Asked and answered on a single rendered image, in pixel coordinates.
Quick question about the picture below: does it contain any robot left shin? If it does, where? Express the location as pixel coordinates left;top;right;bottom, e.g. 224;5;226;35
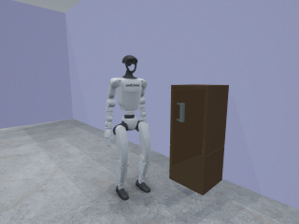
138;160;150;184

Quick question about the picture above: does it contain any robot right upper arm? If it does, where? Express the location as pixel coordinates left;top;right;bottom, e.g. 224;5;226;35
107;77;121;107

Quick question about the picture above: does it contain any robot torso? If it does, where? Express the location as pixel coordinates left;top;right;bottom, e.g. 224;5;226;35
117;76;142;131

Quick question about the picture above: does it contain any cupboard door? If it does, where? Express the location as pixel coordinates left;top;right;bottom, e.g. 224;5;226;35
170;89;206;165

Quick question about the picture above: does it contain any robot left upper arm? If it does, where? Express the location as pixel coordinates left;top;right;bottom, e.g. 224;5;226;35
139;78;148;105

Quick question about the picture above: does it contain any right robot forearm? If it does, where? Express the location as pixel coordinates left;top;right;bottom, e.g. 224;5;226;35
105;100;114;129

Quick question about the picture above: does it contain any robot right hand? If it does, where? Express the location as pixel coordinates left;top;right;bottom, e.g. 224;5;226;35
104;129;115;148

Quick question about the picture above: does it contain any handle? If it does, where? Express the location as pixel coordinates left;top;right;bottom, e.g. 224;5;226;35
177;103;185;122

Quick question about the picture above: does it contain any left robot forearm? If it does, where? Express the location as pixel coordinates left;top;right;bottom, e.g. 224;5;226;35
138;103;148;123

